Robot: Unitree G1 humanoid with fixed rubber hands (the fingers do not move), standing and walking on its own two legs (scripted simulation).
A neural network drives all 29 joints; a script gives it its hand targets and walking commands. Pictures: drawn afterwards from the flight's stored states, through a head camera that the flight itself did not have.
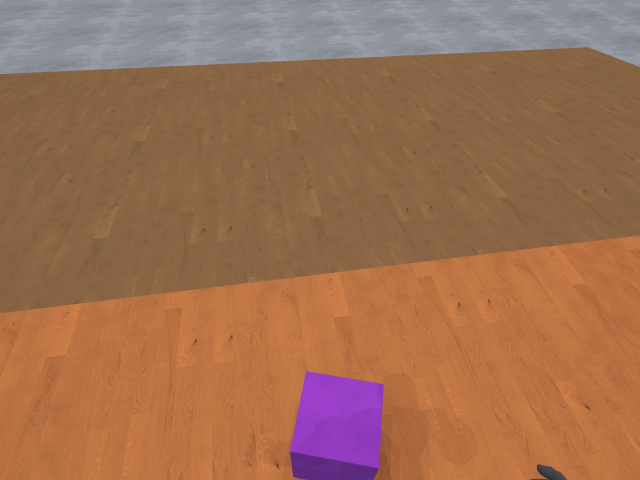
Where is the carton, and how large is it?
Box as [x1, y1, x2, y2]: [290, 371, 383, 479]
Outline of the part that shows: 306,371 290,449 293,476 305,479 372,479 378,468 383,384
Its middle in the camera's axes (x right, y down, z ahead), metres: +0.04 +0.53 +1.06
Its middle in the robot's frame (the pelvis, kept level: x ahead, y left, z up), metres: +0.40 -0.06 -0.66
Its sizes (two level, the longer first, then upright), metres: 0.210 0.200 0.250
